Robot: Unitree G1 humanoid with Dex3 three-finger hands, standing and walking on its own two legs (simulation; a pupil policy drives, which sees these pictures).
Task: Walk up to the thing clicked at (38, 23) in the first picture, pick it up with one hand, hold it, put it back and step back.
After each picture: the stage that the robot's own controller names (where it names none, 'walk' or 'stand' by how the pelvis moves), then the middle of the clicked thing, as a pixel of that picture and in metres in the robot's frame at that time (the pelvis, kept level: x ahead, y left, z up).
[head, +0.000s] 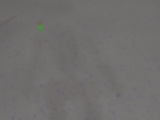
stand; (40, 26) +1.71 +0.52 -0.72
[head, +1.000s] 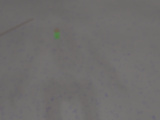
walk; (57, 33) +1.61 +0.20 -0.70
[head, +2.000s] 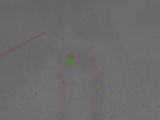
walk; (70, 59) +1.03 +0.08 -0.70
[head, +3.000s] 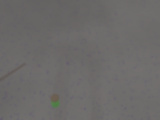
walk; (55, 101) +0.63 +0.17 -0.71
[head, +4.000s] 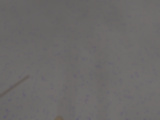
stand; out of the picture +0.42 +0.15 -0.71
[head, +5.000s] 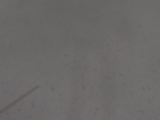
stand; out of the picture +0.37 +0.13 -0.72
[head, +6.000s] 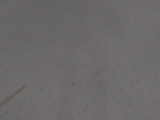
stand; out of the picture +0.34 +0.17 -0.71
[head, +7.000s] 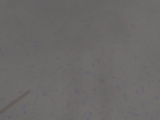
stand; out of the picture +0.31 +0.17 -0.72
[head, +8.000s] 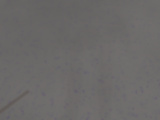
stand; out of the picture +0.30 +0.17 -0.72
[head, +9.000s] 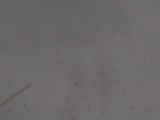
stand; out of the picture +0.34 +0.18 -0.72
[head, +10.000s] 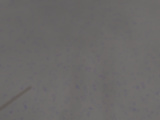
stand; out of the picture +0.35 +0.18 -0.71
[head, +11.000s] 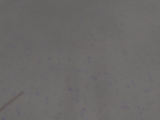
stand; out of the picture +0.35 +0.21 -0.72
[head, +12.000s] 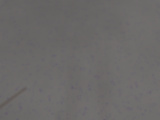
stand; out of the picture +0.35 +0.19 -0.73
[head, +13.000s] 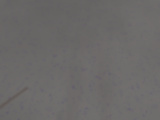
stand; out of the picture +0.36 +0.19 -0.73
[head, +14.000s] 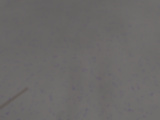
go down; out of the picture +0.36 +0.19 -0.73
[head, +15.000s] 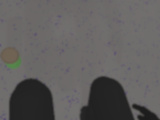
go down; (11, 58) +0.43 +0.24 -0.31
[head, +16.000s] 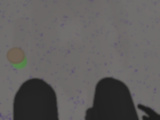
approach; (17, 58) +0.43 +0.25 -0.30
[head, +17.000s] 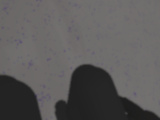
close in; out of the picture +0.41 +0.28 -0.22
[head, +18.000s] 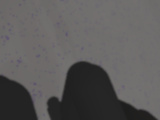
close; out of the picture +0.41 +0.29 -0.22
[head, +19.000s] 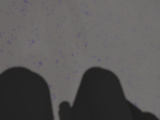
lift; out of the picture +0.34 +0.27 -0.19
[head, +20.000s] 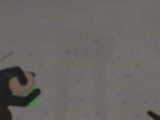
lift; (26, 90) +0.32 +0.18 +0.00
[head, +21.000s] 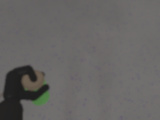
hold; (36, 88) +0.33 +0.16 +0.02
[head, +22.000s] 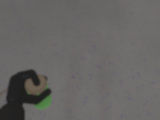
hold; (39, 92) +0.32 +0.16 +0.00
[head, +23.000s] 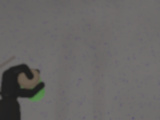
crouch; (32, 85) +0.35 +0.17 -0.05
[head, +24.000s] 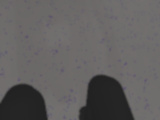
lower; out of the picture +0.47 +0.26 -0.10
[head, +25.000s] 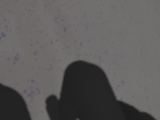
lower; out of the picture +0.42 +0.30 -0.23
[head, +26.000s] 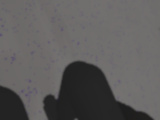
lower; out of the picture +0.42 +0.30 -0.23
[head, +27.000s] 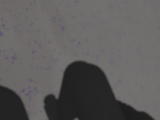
lower; out of the picture +0.42 +0.30 -0.23
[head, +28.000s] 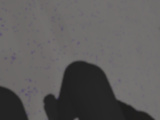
lower; out of the picture +0.42 +0.31 -0.23
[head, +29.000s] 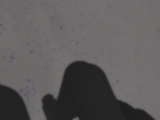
open; out of the picture +0.42 +0.29 -0.23
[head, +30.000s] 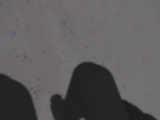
stand; out of the picture +0.42 +0.28 -0.23
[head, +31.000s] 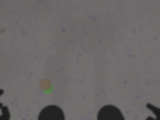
walk; (46, 86) +0.43 +0.19 -0.51
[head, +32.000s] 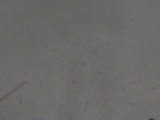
stand; out of the picture +0.39 +0.17 -0.66
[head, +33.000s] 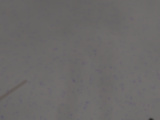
stand; out of the picture +0.39 +0.17 -0.67
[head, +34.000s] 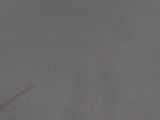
stand; out of the picture +0.41 +0.15 -0.72
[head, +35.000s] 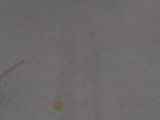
walk; (57, 107) +0.45 +0.12 -0.71
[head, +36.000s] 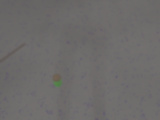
walk; (57, 80) +0.66 +0.19 -0.70
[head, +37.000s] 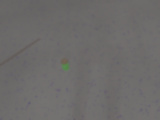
stand; (65, 64) +0.95 +0.24 -0.71
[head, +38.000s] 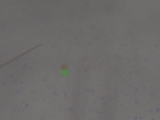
stand; (64, 70) +1.00 +0.18 -0.73
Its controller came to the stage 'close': yes
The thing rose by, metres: 0.71
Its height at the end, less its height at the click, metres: +0.00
